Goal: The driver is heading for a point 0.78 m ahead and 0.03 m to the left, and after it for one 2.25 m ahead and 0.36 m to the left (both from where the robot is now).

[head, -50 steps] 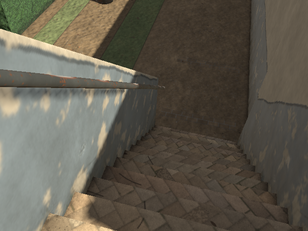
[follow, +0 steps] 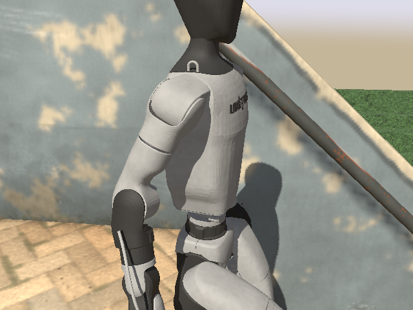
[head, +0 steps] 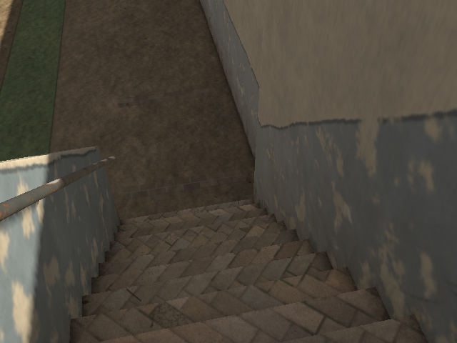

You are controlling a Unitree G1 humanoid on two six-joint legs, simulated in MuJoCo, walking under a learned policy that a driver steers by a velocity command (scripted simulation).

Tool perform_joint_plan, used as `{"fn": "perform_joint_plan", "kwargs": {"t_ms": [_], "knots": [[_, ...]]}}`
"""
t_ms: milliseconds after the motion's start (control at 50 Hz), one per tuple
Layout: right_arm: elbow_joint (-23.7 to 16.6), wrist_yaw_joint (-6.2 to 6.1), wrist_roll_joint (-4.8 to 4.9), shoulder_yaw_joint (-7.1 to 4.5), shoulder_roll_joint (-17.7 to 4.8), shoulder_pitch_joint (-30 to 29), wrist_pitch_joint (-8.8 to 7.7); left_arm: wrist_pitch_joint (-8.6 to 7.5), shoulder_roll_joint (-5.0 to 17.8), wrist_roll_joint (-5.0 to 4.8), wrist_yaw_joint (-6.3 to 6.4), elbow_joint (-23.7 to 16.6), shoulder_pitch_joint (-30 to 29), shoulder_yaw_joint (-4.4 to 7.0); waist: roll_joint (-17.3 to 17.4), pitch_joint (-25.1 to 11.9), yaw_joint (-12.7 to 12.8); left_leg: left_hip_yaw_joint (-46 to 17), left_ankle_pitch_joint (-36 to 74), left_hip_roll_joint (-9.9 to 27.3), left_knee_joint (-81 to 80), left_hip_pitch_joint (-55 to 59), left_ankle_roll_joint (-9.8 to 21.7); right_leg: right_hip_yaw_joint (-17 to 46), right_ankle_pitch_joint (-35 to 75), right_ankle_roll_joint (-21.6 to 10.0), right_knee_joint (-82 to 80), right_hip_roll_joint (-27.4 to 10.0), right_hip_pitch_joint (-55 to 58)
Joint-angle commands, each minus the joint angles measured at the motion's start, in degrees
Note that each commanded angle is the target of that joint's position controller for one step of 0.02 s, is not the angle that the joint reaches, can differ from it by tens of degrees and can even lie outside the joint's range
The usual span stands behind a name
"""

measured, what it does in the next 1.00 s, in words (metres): goes down: right foot 0.21 m lower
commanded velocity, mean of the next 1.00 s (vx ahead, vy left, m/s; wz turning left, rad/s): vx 0.50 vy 0.00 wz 0.00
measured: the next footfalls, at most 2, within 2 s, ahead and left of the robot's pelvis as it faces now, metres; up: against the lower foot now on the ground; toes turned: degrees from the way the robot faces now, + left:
right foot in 0.46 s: +0.34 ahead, -0.17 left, -0.21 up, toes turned -8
left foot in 1.02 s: +0.55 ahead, +0.04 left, -0.42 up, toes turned +8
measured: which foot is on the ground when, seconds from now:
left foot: down 0.00-0.46, up 0.48-1.00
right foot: up 0.00-0.44, down 0.46-1.00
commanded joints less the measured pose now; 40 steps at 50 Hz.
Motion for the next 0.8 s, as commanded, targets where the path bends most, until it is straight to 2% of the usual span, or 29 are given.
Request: {"fn": "perform_joint_plan", "kwargs": {"t_ms": [20, 40, 60, 80, 140, 160, 180, 220, 260, 300, 340, 400, 420, 440, 460, 480, 500, 520, 540, 560, 580, 600, 620, 660, 680, 700, 760, 780, 800], "knots": [[0.28, -3.24, 1.21, 1.86, 2.73, 4.23, -4.55, 0.57, 1.21, 0.86, -1.49, 0.92, 8.62, 0.06, 2.34, 9.77, -0.72, -13.96, -5.03, 12.54, -11.44, -10.63, 9.29, -2.59, 26.39, -0.7, -26.73, -4.85, -7.78], [3.48, -3.35, 0.11, 2.04, 1.52, 9.98, -4.42, 0.74, 1.03, 1.1, -2.07, 1.5, 4.47, 0.65, 5.78, 9.85, -3.47, -15.55, -8.7, 13.14, -11.74, -10.2, 10.14, -4.1, 30.19, -0.64, -28.49, -5.66, -7.39], [5.7, -3.26, -1.18, 2.07, 0.94, 11.39, -4.13, 0.61, -0.51, 1.3, -2.35, 0.98, 3.49, 0.17, 7.42, 9.42, -2.15, -19.48, -6.97, 15.17, -9.98, -8.38, 11.14, -2.34, 31.79, -1.19, -27.96, -6.63, -9.32], [5.13, -2.92, -0.96, 1.6, -1.43, 9.8, -3.92, 0.06, 0.24, 1.45, -2.51, 1.84, 2.81, 0.84, 5.13, 7.88, -0.92, -19.35, -2.41, 15.73, -8.17, -7.43, 11.51, -1.31, 32.26, -1.46, -29.55, -6.55, -7.84], [9.06, -4.01, -0.48, 2.85, 2.71, 16.93, -3.69, -0.95, -0.03, 2.33, -0.77, 1.5, -3.31, 0.02, 3.5, 8.28, -5.19, -24.46, 1.63, 20.08, -1.35, 12.48, 13.34, 3.33, 43.4, -0.37, -46.88, -7.76, -24.56], [7.56, -4.32, 0.08, 3.42, 3.44, 14.32, -3.42, -1.14, 0.56, 2.43, -0.72, 3.15, -3.76, -0.23, 1.09, 8.5, -4.59, -20.97, -0.78, 17.07, 1.12, 8.16, 12.34, 1.67, 53.64, -0.06, -56.92, -7.88, -18.35], [6.46, -3.94, -0.71, 3.87, 3.22, 13.18, -2.77, -0.62, 0.23, 2.84, -1.22, 3.67, -5.44, -0.48, 0.67, 7.83, -4.24, -16.15, -7.13, 14.48, 2.29, -5.25, 11.81, -3.91, 60.03, -0.57, -58.27, -6.97, -2.7], [5.81, -2.68, -0.85, 4.58, 3.71, 10.38, -1.46, 0.42, 1.02, 3.66, -1.95, 3.67, -4.65, -0.16, 4.91, 9.07, -2.0, -13.38, -16.1, 12.45, -0.55, -22.64, 11.31, -7.91, 55.12, -1.2, -52.27, -3.89, 17.67], [7.53, -3.14, -0.64, 4.33, 1.53, 13.82, -1.4, 0.4, 2.52, 3.15, -1.9, 1.81, -10.1, 0.08, 2.61, 12.61, -4.28, -17.09, -16.75, 15.2, 2.38, -12.17, 11.88, -6.07, 47.5, -0.6, -59.65, -4.4, 11.97], [9.25, -5.24, 0.73, 4.13, 1.27, 18.35, -1.37, 0.19, 1.46, 2.5, -1.17, 0.51, -17.26, -0.49, 3.67, 13.79, -9.36, -20.14, -13.98, 15.52, 7.58, 3.29, 11.3, -5.17, 44.52, 0.96, -75.03, -5.22, 6.48], [9.89, -5.63, 0.97, 3.82, 0.23, 18.43, -0.24, 0.44, 0.97, 2.69, -1.16, 0.13, -21.27, -1.08, 3.8, 14.79, -10.79, -21.87, -8.55, 15.44, 10.75, 8.69, 10.46, -4.91, 40.6, 0.42, -87.33, -6.39, 9.24], [10.83, -4.31, 0.44, 2.66, -1.42, 16.82, 1.06, 0.61, 1.91, 2.33, -0.7, 0.69, -21.93, -0.62, 1.51, 13.25, -10.02, -22.8, 2.0, 16.64, 17.31, 10.37, 8.36, -4.9, 36.16, -1.62, -96.47, -7.08, 23.16], [11.24, -3.03, -0.23, 2.82, -1.41, 15.46, 1.74, 0.33, 2.86, 2.5, -0.18, 3.99, -12.53, -0.16, -0.44, 11.69, -5.94, -22.07, -0.75, 16.25, 26.54, 7.44, 6.46, -3.39, 42.02, -2.3, -101.0, -9.49, 34.16], [9.29, -5.67, 4.98, 0.2, -3.92, 11.59, 2.64, -1.11, 8.58, -8.19, 3.92, 8.81, -2.62, 4.16, 2.07, 5.52, -3.73, -10.23, 5.15, 9.03, 41.71, 3.67, 5.95, -10.03, 48.85, -0.58, -99.62, -6.48, 50.63], [9.99, -6.12, 6.02, -0.13, -4.21, 11.74, 3.33, -0.94, 10.81, -7.49, 4.81, 11.83, 7.06, 4.76, 0.27, -0.78, 0.96, -6.07, -2.53, 3.96, 57.0, -2.89, 4.81, -12.5, 48.58, 1.09, -96.67, -6.04, 65.42], [10.48, -5.94, 6.13, -1.26, -1.38, 15.2, 3.75, -0.69, 13.86, -6.32, 4.7, 14.48, 13.07, 6.18, -9.24, -4.14, 0.9, -4.1, -36.7, -2.29, 78.26, -20.79, 2.22, -8.07, 66.26, 0.25, -81.87, -11.36, 82.14], [7.89, -6.58, 7.01, -0.7, 1.21, 19.17, 3.46, 0.23, 14.66, -6.39, 4.25, 14.27, 12.95, 6.58, -12.9, -11.39, -1.03, -7.91, -44.07, -0.28, 87.54, -37.34, 1.15, -2.95, 79.88, -2.9, -62.2, -18.25, 96.16], [5.76, -6.91, 6.75, -0.53, -0.54, 14.06, 3.18, 1.3, 11.46, -7.32, 4.14, 12.14, 11.29, 6.21, -9.48, -12.34, 1.38, -8.51, -36.31, 2.97, 82.96, -44.56, 1.34, 0.21, 62.33, -5.65, -65.78, -19.86, 93.13], [5.43, -6.67, 5.37, -0.76, -0.47, 9.3, 3.62, 1.78, 9.67, -6.51, 4.39, 11.32, 10.73, 5.94, -6.95, -7.3, 2.84, -9.68, -29.62, 3.32, 81.13, -45.73, 1.6, 1.47, 49.26, -8.7, -70.44, -19.61, 82.89], [3.0, -6.17, 4.37, -0.28, 0.53, 5.76, 4.32, 1.75, 11.86, -5.95, 5.43, 11.31, 8.41, 6.83, -8.66, -7.16, 1.88, -9.24, -24.73, 4.15, 82.24, -46.07, 0.62, 9.53, 20.57, -14.53, -77.37, -24.36, 72.99], [2.5, -6.54, 3.58, -0.33, 1.02, 1.95, 4.51, 0.63, 7.39, -4.08, 5.47, 11.7, 8.16, 5.56, -3.86, -2.39, 1.24, -15.09, -6.63, 5.43, 67.22, -44.76, -0.47, 9.55, 16.53, -14.53, -77.25, -24.39, 62.15], [3.22, -6.2, 3.52, -0.55, 0.67, 0.66, 5.28, 0.1, 3.98, -3.58, 4.81, 12.47, 7.34, 4.17, -2.56, 3.77, -0.41, -14.88, -2.94, 4.84, 63.35, -40.95, -1.09, 7.85, 21.27, -12.98, -75.82, -21.54, 51.17], [2.64, -5.39, 4.8, -0.21, 3.28, 0.56, 5.44, -0.53, 0.87, -3.07, 5.27, 10.51, -0.12, 2.7, 0.79, 8.78, -5.42, -14.74, 10.43, 4.26, 44.96, -31.27, -3.71, 1.14, 17.81, -9.82, -78.06, -18.27, 34.61], [5.61, -4.73, 2.73, -0.71, 3.23, 4.9, 6.28, -1.69, 4.94, -2.62, 5.16, 9.98, -1.92, 3.4, -3.55, 6.23, -7.29, -9.89, 21.28, 0.96, 43.52, -17.93, -4.85, 0.89, 22.14, -9.81, -76.58, -15.79, 24.85], [6.66, -4.75, 3.11, -0.89, 3.38, 6.9, 6.84, -2.02, 6.21, -3.75, 5.11, 10.04, -1.08, 3.77, -6.28, 4.08, -7.92, -9.57, 21.89, 0.62, 45.65, -18.36, -4.59, 1.92, 24.32, -9.58, -74.79, -15.98, 27.0], [4.55, -4.32, 3.93, -1.76, 1.16, 2.46, 6.63, -2.66, 4.45, -4.97, 5.39, 11.12, -1.73, 3.81, -5.2, 6.24, -7.96, -14.14, 32.47, 1.53, 36.49, -22.77, -3.47, 0.49, 13.6, -7.3, -72.15, -12.41, 28.68], [-1.4, -3.81, 3.39, -1.86, -0.78, -9.81, 6.1, -3.79, 5.91, -6.29, 6.61, 11.83, -2.15, 4.23, -3.75, 9.29, -5.83, -15.24, 47.04, 1.89, 21.43, -22.72, -4.06, 3.55, -6.56, -7.74, -69.49, -11.85, 27.84], [3.72, 1.03, -0.78, 0.74, 0.63, -0.78, 3.08, -5.19, -0.03, 7.13, 3.61, 13.08, 2.56, 1.38, -0.09, 20.54, -3.02, -14.43, 51.7, 5.59, 15.8, -22.68, -1.66, -0.8, -8.01, -10.66, -71.81, -14.38, 17.45], [3.48, 2.32, -0.96, 0.39, 1.07, -2.63, 2.22, -5.42, 0.22, 7.45, 2.98, 14.56, 5.81, 1.9, -2.49, 16.88, -1.99, -11.72, 48.76, 5.32, 14.3, -15.83, -1.8, -0.78, -11.91, -13.12, -71.7, -13.87, 17.74]]}}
